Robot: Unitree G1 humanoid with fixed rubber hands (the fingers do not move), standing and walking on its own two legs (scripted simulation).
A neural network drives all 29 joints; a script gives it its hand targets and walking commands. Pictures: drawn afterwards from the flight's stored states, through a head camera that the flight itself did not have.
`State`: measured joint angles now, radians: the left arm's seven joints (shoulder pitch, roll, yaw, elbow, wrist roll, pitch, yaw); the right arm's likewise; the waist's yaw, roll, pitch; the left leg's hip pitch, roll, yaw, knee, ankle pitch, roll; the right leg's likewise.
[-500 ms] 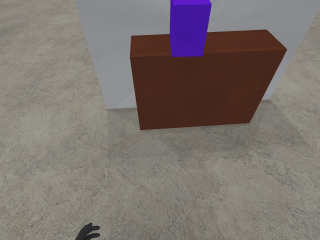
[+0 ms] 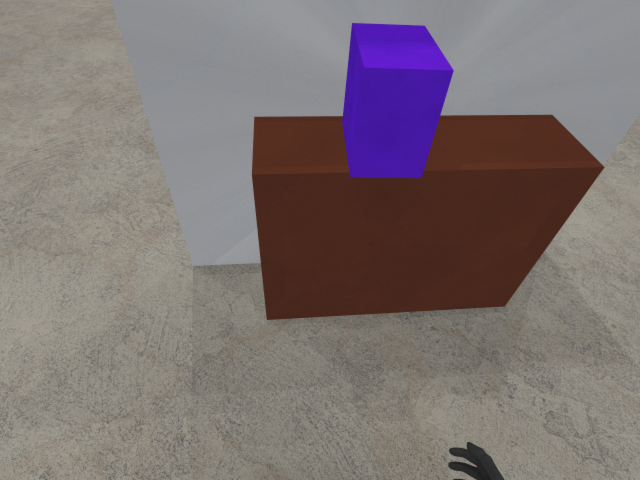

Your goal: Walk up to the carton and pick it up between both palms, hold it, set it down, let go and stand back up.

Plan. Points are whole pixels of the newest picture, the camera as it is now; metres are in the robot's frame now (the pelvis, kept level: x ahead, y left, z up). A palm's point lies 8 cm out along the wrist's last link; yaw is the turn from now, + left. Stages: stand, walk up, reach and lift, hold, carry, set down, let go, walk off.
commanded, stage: walk up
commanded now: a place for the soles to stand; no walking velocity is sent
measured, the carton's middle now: (387, 101) +0.94 -0.13 +0.03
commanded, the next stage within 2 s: none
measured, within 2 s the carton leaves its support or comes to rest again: neither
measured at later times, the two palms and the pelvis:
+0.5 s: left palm (246, 321) +0.39 +0.14 -0.10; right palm out of the picture +0.18 -0.26 -0.13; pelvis +0.22 -0.04 -0.01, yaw +1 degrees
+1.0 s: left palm (218, 331) +0.39 +0.19 -0.13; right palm (446, 257) +0.54 -0.23 -0.08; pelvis +0.40 -0.04 +0.00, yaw +0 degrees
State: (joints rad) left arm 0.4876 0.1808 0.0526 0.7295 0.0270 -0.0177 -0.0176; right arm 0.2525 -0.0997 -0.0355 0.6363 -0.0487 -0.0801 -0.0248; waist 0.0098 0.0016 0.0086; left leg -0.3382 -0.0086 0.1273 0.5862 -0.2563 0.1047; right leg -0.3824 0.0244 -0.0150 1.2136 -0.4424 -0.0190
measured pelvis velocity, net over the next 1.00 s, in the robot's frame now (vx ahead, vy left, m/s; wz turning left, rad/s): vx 0.40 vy -0.04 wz -0.01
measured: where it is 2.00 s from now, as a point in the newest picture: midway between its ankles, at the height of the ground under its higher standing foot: (335, 411)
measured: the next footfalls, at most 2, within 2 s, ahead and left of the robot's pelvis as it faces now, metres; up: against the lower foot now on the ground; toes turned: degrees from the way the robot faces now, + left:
right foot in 0.42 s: +0.34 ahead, -0.11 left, +0.00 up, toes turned -6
left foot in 0.90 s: +0.48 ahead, +0.05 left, +0.00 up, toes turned +5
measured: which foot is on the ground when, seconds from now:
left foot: down 0.00-0.44, up 0.46-0.88, down 0.90-1.00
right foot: up 0.00-0.40, down 0.42-0.92, up 0.94-1.00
